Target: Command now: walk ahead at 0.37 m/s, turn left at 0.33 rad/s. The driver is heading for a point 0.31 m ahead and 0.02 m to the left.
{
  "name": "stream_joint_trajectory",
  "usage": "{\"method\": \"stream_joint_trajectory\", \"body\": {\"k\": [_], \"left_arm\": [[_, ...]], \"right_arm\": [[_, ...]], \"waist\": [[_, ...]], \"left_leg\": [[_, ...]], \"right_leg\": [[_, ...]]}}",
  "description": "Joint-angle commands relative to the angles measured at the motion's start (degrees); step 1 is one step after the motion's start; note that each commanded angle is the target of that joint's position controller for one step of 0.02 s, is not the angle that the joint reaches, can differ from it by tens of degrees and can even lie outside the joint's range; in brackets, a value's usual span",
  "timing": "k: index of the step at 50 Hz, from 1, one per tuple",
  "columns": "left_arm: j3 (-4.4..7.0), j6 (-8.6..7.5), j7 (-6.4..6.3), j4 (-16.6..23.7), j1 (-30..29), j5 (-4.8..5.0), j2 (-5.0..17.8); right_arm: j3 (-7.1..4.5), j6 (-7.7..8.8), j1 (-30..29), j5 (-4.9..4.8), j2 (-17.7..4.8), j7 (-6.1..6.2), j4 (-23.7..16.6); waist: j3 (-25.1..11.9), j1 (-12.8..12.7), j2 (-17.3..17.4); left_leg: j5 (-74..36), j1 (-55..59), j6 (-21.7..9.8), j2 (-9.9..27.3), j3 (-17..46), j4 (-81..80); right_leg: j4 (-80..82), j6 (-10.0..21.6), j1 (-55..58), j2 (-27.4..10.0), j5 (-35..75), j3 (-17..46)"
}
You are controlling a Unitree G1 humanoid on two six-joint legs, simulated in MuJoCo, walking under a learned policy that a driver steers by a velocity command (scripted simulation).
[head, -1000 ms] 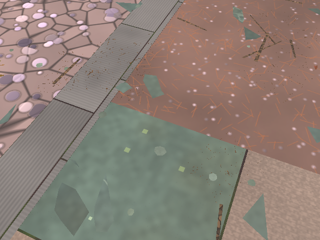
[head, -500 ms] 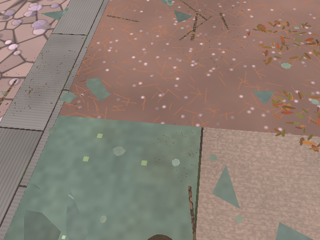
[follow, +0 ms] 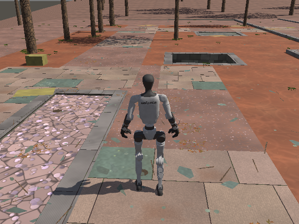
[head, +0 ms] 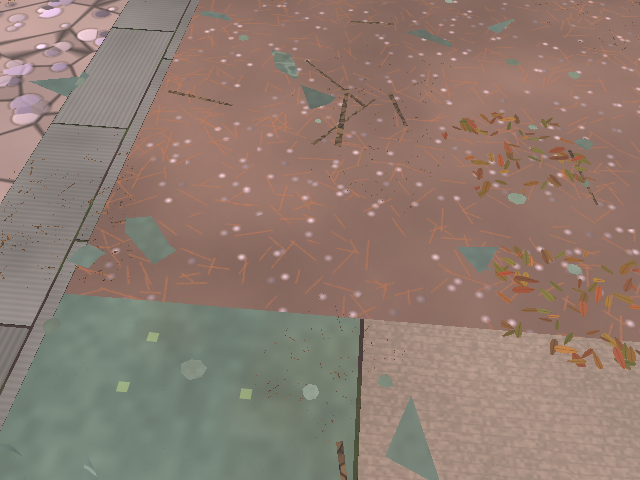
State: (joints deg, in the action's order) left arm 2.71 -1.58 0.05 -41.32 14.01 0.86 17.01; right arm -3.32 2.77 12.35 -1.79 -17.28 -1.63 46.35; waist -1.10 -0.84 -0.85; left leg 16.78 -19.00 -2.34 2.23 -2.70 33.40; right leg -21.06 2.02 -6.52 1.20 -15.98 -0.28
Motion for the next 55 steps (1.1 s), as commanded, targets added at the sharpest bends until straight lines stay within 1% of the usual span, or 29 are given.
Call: {"method": "stream_joint_trajectory", "body": {"k": [1, 2, 3, 4, 5, 6, 7, 8, 9, 12, 14, 18, 20, 22, 23, 24, 25, 26, 27, 29, 31, 32, 34, 36, 38, 39, 41, 45, 55], "left_arm": [[2.55, -0.81, 0.2, 3.3, -3.5, 0.16, 8.3], [1.59, -1.21, 0.22, 3.9, -4.6, -0.55, 5.4], [0.48, -2.35, 0.34, 7.6, -6.6, -1.73, 1.9], [1.04, -3.78, 0.23, 8.9, -8.9, -0.42, 4.8], [1.62, -4.78, 0.73, 8.7, -8.2, 1.16, 7.1], [1.63, -5.34, 1.1, 7.8, -7.9, 0.97, 7.4], [1.76, -5.71, 1.19, 7.6, -8.4, -0.33, 7.3], [2.08, -5.77, 1.21, 7.6, -9.0, -1.36, 7.5], [2.06, -5.66, 1.42, 7.7, -9.1, -1.54, 6.7], [1.35, -4.75, 1.51, 7.3, -9.7, -1.47, 4.0], [0.44, -4.58, 1.71, 7.7, -12.9, -1.41, 1.5], [0.58, -4.76, 2.75, 8.2, -16.8, -0.86, 2.2], [1.29, -5.09, 2.84, 7.5, -14.9, -1.2, 4.0], [2.31, -5.54, 2.39, 5.0, -7.6, -1.88, 6.2], [2.69, -5.87, 2.0, 4.0, -3.5, -2.45, 7.5], [3.1, -5.9, 1.52, 4.0, 0.8, -3.85, 11.2], [1.96, -4.95, 1.65, 2.9, 2.2, -3.8, 7.9], [1.38, -4.17, 1.99, 2.8, 2.3, -1.7, 4.7], [1.08, -3.53, 1.87, 3.3, -2.8, -0.58, 4.1], [-0.06, -2.35, 1.67, 3.4, -9.6, -1.04, 2.0], [0.41, -1.32, 1.51, 2.7, -13.0, -2.13, 3.2], [0.57, -1.12, 1.32, 2.3, -12.8, -2.4, 3.5], [0.81, -0.71, 0.87, 1.5, -12.2, -1.92, 4.3], [0.43, -0.3, 0.5, 0.8, -12.3, -1.19, 3.6], [-0.64, -0.17, 0.7, -0.8, -9.7, -2.1, 1.3], [-0.35, 0.08, 0.65, -0.7, -8.3, -1.91, 1.3], [-0.27, 0.06, 0.2, -1.4, -9.0, -1.99, 1.7], [-0.17, -0.22, -0.19, -4.1, -6.8, -1.56, 2.0], [0.14, 1.03, -0.93, -9.6, -7.0, -0.78, 2.8]], "right_arm": [[-1.25, 1.2, 3.6, -0.21, -5.1, -0.1, -1.3], [-2.26, 1.25, 9.8, -0.51, -7.7, 0.29, 0.2], [-4.14, 1.34, 14.8, -0.18, -15.7, 0.78, 0.1], [-3.58, 2.19, 15.9, 0.75, -14.2, 0.03, -0.7], [-2.78, 2.81, 12.8, 1.15, -11.4, 0.01, -1.9], [-2.2, 3.0, 10.9, 1.11, -9.1, 0.1, -2.9], [-1.87, 2.73, 9.5, 0.98, -8.3, 0.27, -3.6], [-1.42, 2.45, 8.8, 0.95, -7.4, 0.55, -4.1], [-1.18, 2.09, 8.9, 0.9, -7.0, 0.89, -4.4], [-1.3, 1.08, 7.5, 1.32, -8.0, 2.48, -5.1], [-1.36, 0.25, 8.3, 1.37, -8.3, 3.45, -4.5], [-1.37, -0.59, 11.9, 1.12, -8.3, 4.19, -2.9], [-1.47, -0.55, 10.5, 1.22, -8.3, 4.14, -3.0], [-1.53, -0.64, 7.8, 1.32, -8.1, 4.01, -3.8], [-1.18, -0.68, 7.4, 1.47, -7.3, 3.7, -4.4], [-0.09, -0.46, 10.8, 2.91, -4.2, 3.3, -5.7], [1.08, -0.56, 19.9, 2.22, -0.9, 2.85, -3.3], [-0.3, -1.21, 18.9, 1.02, -7.3, 2.51, -2.1], [-1.08, -2.07, 12.5, 0.4, -9.2, 2.67, -3.6], [-1.03, -4.13, 7.2, 1.35, -7.6, 3.44, -4.9], [-0.07, -5.4, 9.2, 1.64, -3.7, 3.85, -4.3], [0.4, -5.28, 9.7, 1.98, -2.4, 4.0, -4.0], [0.47, -4.86, 10.3, 2.23, -2.5, 3.91, -3.2], [0.31, -4.74, 10.3, 2.85, -2.7, 3.55, -2.5], [0.06, -4.78, 5.5, 4.11, -5.7, 3.84, -5.7], [-0.41, -4.56, 2.8, 3.54, -7.7, 3.91, -5.2], [0.74, -3.13, -0.2, 3.78, -3.5, 3.7, -5.7], [0.75, -1.12, 2.6, 2.79, -3.6, 3.49, -4.9], [0.78, -1.45, 3.4, 2.34, -2.9, 3.15, -3.6]], "waist": [[1.8, 3.3, -2.2], [-0.1, 5.8, 1.9], [-1.6, 5.8, 17.1], [-0.8, 7.2, 15.3], [2.0, 5.8, 10.9], [3.0, 5.0, 8.3], [3.5, 4.4, 5.5], [3.6, 3.7, 4.7], [3.3, 3.1, 5.4], [3.1, 2.2, 5.9], [2.7, 3.4, 6.4], [2.2, 5.3, 7.2], [1.5, 3.7, 7.6], [-2.0, -0.3, 7.9], [-5.6, -2.6, 5.8], [-14.4, -1.9, -2.9], [-23.4, 0.7, -14.3], [-23.5, -0.9, -7.8], [-14.5, -0.7, -4.5], [-4.7, 1.5, -1.8], [-1.3, 3.8, -6.2], [-2.0, 3.7, -7.5], [-5.2, 3.6, -6.5], [-5.7, 4.4, -4.9], [-0.5, 2.5, -0.2], [2.1, -0.9, 7.7], [4.1, -0.7, 8.0], [1.7, 0.3, 3.7], [-1.3, 0.6, 0.9]], "left_leg": [[-1.8, 9.1, -2.5, -2.2, -2.0, -4.9], [0.2, 17.0, -4.4, 0.7, 4.3, -7.5], [9.2, 25.7, -12.3, 13.9, 30.4, -16.5], [17.4, 28.3, -18.4, 18.9, 46.6, -23.1], [17.3, 28.3, -17.4, 18.5, 42.8, -22.9], [12.7, 27.3, -15.5, 15.6, 36.7, -22.1], [6.6, 25.7, -14.0, 13.7, 32.2, -21.9], [-0.2, 23.8, -12.7, 11.9, 28.5, -22.1], [-5.4, 22.1, -12.1, 10.4, 25.9, -22.5], [-33.8, 17.3, -9.9, 6.6, 15.3, -20.5], [-40.1, 12.5, -7.2, 3.3, 10.0, -18.8], [-36.5, 12.9, -5.6, 4.7, 11.8, -16.9], [-36.8, 15.7, -5.3, 6.3, 14.0, -13.7], [-45.1, 18.4, -4.3, 5.4, 14.2, -5.7], [-44.1, 17.0, -2.6, 2.7, 13.0, 2.1], [-25.2, 5.0, -0.1, -1.2, 13.3, 16.7], [21.7, -6.0, 4.0, -8.0, 12.9, 34.4], [23.5, -7.1, 4.5, -6.3, 16.1, 38.4], [20.4, -10.3, 5.3, -3.9, 14.0, 39.3], [15.9, -8.5, 6.3, -0.3, 10.7, 31.8], [14.7, 0.8, 6.9, -0.1, 6.7, 18.6], [14.1, 3.4, 7.0, -0.3, 5.7, 14.3], [3.7, 8.6, 6.0, -0.2, 4.8, 6.0], [-6.8, 14.9, 4.2, -1.1, 3.5, -1.8], [-4.2, 12.5, 0.7, 4.7, 10.9, -9.1], [12.2, -0.2, -1.5, 4.8, 12.0, -11.5], [16.0, -5.3, 0.1, 2.9, 10.7, -13.9], [-1.5, 1.8, 1.6, 1.7, 8.7, -9.0], [-17.5, 6.3, 0.8, 0.7, 6.9, -6.8]], "right_leg": [[2.6, 7.5, -8.6, -12.6, -9.7, 7.6], [-8.9, 4.7, -13.7, -8.9, -3.8, 2.4], [-31.4, -1.3, -29.3, 0.0, -7.7, -5.9], [-41.8, -1.6, -41.0, 2.3, -17.1, 2.2], [-45.8, -0.7, -45.3, -1.5, -12.7, 5.1], [-45.2, -0.1, -45.3, -3.3, -7.4, 5.0], [-42.3, -0.2, -44.7, -4.4, -3.3, 4.6], [-38.7, -0.7, -42.2, -5.2, 0.0, 4.5], [-35.8, -1.5, -39.7, -5.0, 2.2, 3.9], [-26.7, -4.4, -33.4, -2.8, 8.4, 0.2], [-17.7, -4.9, -26.2, -0.8, 15.4, -1.7], [-8.6, -3.4, -20.7, 0.8, 24.1, -0.8], [-6.5, -1.5, -19.1, 0.4, 22.5, 0.8], [-4.0, 0.9, -12.4, 1.2, 22.5, 0.0], [-1.7, 2.8, -3.9, -0.9, 32.5, 0.8], [-9.0, 8.8, 14.9, -12.4, 55.5, 11.5], [-9.1, 20.0, 26.4, -26.1, 65.6, 28.4], [-5.8, 19.6, 22.2, -24.0, 51.3, 30.5], [-3.1, 16.7, 14.6, -21.3, 38.9, 25.1], [2.4, 12.9, -1.1, -16.6, 22.7, 18.7], [5.9, 10.4, -12.8, -11.6, 16.1, 12.3], [5.8, 10.7, -13.5, -11.1, 17.4, 10.8], [4.8, 10.7, -12.7, -11.4, 14.6, 10.0], [4.2, 7.8, -16.0, -10.0, 0.2, 8.6], [1.6, 1.1, -19.8, -5.7, -15.0, 6.3], [-0.4, -1.3, -11.7, -2.3, -10.0, 2.1], [-4.3, -1.9, -5.7, -2.2, -1.7, 1.8], [-5.2, -0.2, -6.6, -3.2, 7.1, 2.7], [-7.7, -0.8, -2.3, -3.9, 19.6, 3.1]]}}
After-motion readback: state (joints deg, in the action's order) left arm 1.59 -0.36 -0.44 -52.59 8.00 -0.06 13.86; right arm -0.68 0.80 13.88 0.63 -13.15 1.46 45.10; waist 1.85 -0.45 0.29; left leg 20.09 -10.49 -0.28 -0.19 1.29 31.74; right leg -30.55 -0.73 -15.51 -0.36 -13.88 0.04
